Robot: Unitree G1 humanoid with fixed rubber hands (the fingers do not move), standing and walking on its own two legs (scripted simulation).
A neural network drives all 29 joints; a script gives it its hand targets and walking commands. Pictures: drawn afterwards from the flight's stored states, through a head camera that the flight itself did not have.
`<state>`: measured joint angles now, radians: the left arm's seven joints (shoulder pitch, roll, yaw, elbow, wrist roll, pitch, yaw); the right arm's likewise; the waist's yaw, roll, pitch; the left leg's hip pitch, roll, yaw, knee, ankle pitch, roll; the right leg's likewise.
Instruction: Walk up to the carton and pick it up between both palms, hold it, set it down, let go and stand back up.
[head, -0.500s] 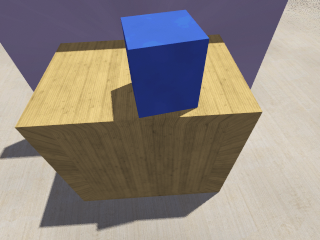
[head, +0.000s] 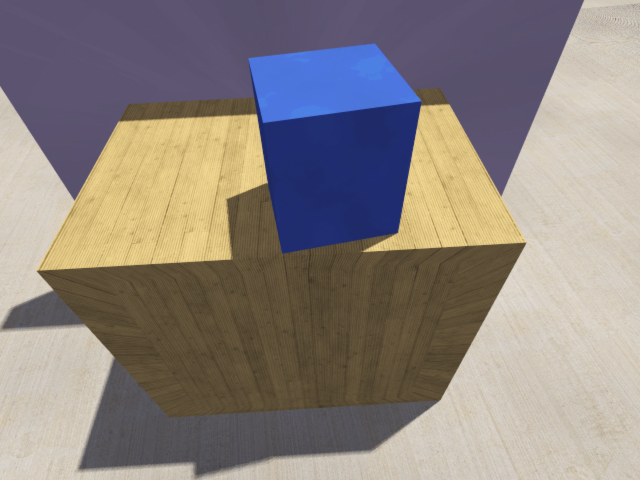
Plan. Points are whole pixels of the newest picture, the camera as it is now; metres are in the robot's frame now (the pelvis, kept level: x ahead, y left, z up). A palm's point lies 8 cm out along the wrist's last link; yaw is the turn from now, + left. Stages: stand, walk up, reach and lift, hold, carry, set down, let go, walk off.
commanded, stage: stand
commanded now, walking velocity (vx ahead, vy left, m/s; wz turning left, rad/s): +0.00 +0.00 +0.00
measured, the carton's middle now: (327, 150) +0.62 +0.03 +0.09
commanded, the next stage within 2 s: none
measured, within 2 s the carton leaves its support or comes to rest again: neither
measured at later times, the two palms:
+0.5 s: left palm out of the picture -0.01 +0.20 -0.14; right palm out of the picture -0.01 -0.19 -0.14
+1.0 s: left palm out of the picture -0.01 +0.20 -0.14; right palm out of the picture -0.01 -0.18 -0.14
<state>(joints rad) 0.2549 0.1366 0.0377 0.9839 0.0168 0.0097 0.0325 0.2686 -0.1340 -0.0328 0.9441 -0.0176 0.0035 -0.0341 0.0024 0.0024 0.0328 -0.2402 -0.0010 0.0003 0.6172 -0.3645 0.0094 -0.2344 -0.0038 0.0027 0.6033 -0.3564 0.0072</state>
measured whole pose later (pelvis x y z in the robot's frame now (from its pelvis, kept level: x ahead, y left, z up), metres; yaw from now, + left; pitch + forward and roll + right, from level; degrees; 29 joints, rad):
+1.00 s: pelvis +0.02 +0.01 +0.01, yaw +0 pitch -3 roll +0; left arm 0.26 0.09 0.01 1.21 0.01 0.01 0.05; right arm 0.29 -0.08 -0.01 1.19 -0.01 -0.01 -0.05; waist 0.00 -0.01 0.07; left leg -0.10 -0.02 0.01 0.46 -0.31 0.03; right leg -0.09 -0.03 0.01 0.45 -0.31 0.03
